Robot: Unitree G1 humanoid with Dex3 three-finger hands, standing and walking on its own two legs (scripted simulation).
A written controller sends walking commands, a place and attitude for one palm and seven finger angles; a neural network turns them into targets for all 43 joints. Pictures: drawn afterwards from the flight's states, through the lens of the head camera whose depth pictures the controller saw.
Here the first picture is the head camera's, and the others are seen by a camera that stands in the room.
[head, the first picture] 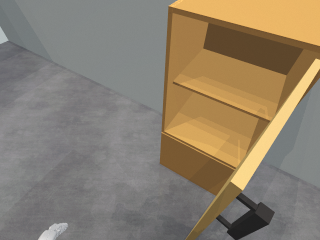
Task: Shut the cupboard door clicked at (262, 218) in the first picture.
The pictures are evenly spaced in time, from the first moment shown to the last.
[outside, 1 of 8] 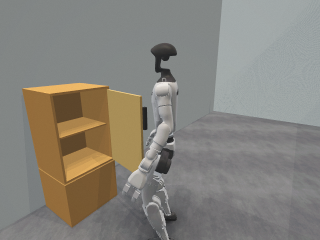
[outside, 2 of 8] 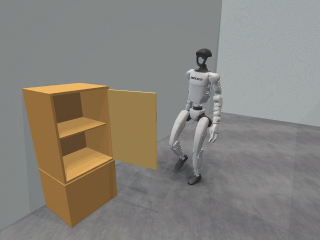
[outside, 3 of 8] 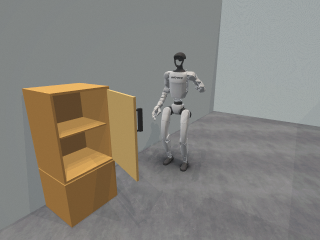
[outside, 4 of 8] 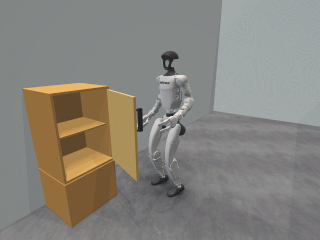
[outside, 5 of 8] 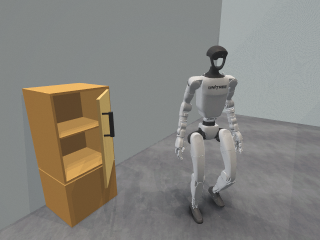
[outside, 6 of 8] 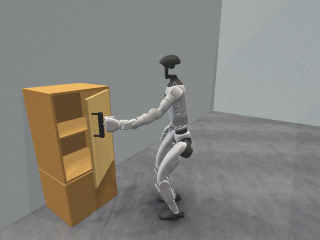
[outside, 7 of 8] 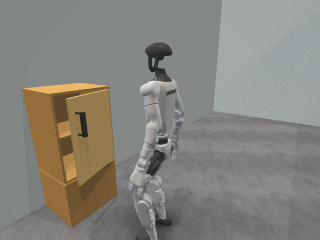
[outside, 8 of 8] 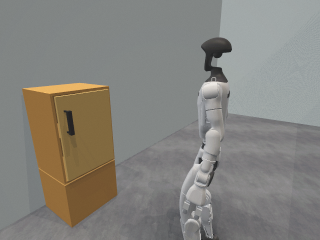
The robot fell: no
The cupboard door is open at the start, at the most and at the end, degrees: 79 101 0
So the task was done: yes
